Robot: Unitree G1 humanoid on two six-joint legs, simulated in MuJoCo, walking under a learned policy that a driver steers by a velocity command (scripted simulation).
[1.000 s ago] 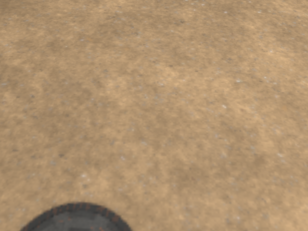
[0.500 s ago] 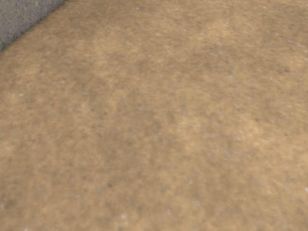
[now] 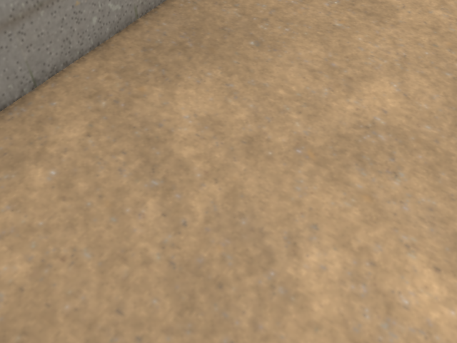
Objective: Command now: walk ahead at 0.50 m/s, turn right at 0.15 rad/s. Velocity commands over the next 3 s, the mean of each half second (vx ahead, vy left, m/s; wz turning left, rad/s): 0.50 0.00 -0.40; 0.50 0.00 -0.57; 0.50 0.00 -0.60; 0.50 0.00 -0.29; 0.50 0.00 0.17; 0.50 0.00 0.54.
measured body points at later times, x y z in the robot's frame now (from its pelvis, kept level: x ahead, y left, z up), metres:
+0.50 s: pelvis +0.29 -0.08 -0.01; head +0.32 -0.09 +0.44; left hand +0.47 +0.16 -0.11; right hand +0.37 -0.38 -0.10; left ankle +0.32 +0.08 -0.67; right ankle +0.30 -0.15 -0.75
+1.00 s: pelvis +0.57 -0.10 +0.00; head +0.59 -0.11 +0.45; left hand +0.84 +0.05 -0.10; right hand +0.48 -0.38 -0.11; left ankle +0.62 -0.01 -0.75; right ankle +0.52 -0.25 -0.66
